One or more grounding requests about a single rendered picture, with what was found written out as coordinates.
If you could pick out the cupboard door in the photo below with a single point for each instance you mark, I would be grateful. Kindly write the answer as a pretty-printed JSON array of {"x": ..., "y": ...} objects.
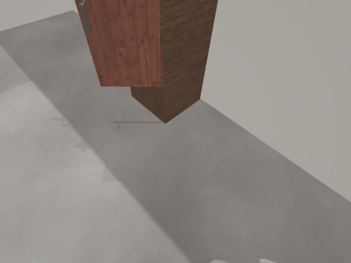
[{"x": 125, "y": 41}]

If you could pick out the handle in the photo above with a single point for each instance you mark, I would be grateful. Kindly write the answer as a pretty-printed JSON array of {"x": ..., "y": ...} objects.
[{"x": 85, "y": 17}]

